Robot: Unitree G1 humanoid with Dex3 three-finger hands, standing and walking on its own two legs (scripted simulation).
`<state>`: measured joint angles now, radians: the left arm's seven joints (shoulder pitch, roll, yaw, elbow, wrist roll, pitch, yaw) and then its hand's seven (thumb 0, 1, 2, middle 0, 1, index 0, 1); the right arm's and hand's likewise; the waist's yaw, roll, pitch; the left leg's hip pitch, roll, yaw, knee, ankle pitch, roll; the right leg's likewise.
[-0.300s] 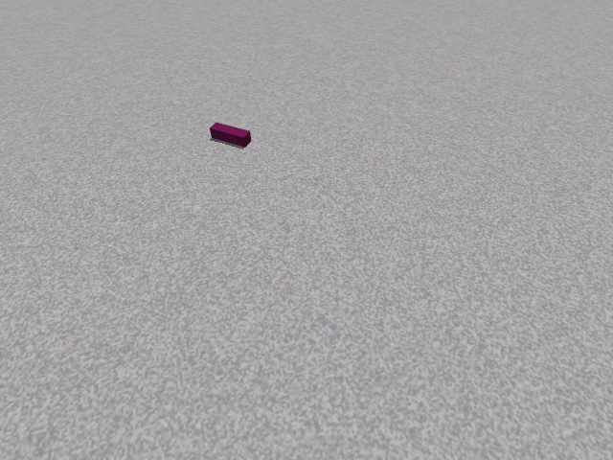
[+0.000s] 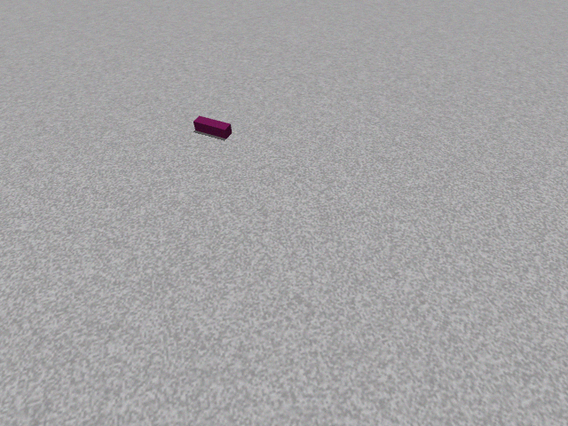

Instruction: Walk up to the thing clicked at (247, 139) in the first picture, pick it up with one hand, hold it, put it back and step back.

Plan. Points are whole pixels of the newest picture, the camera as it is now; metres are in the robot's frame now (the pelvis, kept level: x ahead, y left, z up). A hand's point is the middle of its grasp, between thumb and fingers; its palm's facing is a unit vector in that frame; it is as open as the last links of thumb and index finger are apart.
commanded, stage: stand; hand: left
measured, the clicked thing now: (212, 127) +1.88 +0.47 -0.75
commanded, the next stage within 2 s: walk up in 0.82 s
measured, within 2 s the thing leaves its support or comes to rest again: neither
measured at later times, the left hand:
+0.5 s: hand out of the picture +0.08 +0.25 -0.16, palm faces -0.03 -0.94 -0.35, open 7.4 cm
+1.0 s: hand out of the picture +0.06 +0.30 -0.14, palm faces -0.03 -0.92 -0.40, open 7.4 cm
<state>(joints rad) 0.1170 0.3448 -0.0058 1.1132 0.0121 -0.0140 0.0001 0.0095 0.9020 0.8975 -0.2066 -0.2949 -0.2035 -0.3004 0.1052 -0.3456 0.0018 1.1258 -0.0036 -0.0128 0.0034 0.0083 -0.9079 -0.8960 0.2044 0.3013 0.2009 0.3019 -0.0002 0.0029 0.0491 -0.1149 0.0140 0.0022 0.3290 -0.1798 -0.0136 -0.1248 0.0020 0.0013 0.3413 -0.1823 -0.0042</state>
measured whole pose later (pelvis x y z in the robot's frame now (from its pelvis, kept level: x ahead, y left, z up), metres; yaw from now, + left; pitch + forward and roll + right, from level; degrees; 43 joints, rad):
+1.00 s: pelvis +0.03 +0.03 +0.00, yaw -3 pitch -1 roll -1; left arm 0.27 0.37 0.05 1.04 0.02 -0.07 -0.02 0.01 0.90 0.90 -0.21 -0.30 -0.21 -0.30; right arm 0.14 -0.45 -0.09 0.99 -0.05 0.00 0.09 0.01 -0.91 -0.90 0.20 0.30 0.20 0.30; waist 0.02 0.06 0.02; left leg -0.40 0.04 -0.04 0.83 -0.37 0.00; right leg -0.13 0.01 0.06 0.37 -0.24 -0.03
